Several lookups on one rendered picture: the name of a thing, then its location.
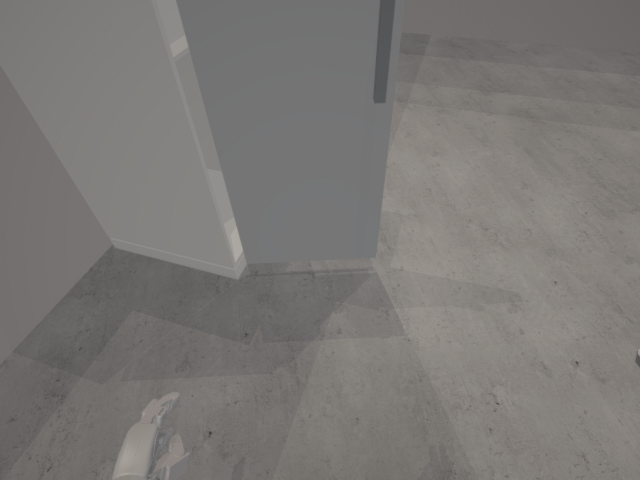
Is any fridge door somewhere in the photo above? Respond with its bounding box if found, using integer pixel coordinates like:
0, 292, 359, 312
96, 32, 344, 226
176, 0, 405, 264

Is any robot left hand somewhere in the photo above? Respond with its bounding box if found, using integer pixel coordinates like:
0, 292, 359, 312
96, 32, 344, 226
112, 391, 189, 480

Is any handle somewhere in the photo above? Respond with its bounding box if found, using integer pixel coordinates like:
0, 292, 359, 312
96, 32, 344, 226
373, 0, 395, 103

